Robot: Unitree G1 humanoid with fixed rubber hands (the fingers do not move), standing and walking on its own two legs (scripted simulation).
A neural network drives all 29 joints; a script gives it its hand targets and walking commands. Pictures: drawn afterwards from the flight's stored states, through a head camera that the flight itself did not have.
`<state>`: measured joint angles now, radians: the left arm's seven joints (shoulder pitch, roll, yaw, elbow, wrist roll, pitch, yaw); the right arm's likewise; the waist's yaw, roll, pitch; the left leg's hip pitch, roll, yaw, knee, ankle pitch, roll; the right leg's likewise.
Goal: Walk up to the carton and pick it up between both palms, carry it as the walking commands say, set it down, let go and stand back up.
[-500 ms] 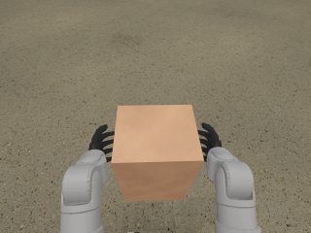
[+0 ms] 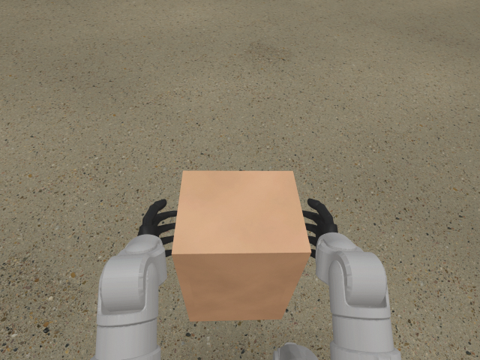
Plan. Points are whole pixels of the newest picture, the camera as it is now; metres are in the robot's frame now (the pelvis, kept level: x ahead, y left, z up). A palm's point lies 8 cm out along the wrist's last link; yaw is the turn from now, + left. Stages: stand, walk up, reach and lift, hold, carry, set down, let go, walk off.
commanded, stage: carry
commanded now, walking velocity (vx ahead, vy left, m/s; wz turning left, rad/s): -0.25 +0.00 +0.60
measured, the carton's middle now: (237, 252) +0.31 +0.01 -0.01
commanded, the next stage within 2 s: none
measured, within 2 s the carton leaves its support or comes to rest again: neither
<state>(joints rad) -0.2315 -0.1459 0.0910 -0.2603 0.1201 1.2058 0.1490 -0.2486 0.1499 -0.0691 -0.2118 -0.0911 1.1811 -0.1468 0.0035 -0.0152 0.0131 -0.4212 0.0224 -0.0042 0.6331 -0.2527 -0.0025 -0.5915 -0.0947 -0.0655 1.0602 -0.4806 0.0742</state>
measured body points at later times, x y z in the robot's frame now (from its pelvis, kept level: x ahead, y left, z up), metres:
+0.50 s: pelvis -0.18 +0.01 +0.01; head -0.16 +0.00 +0.46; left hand +0.09 +0.20 +0.10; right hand +0.14 -0.07 +0.09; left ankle -0.23 +0.15 -0.68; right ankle -0.11 -0.10 -0.73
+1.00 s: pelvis -0.36 -0.03 +0.01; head -0.34 -0.04 +0.46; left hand -0.19 +0.24 +0.09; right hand -0.04 +0.01 +0.07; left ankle -0.29 +0.13 -0.70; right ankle -0.33 -0.13 -0.73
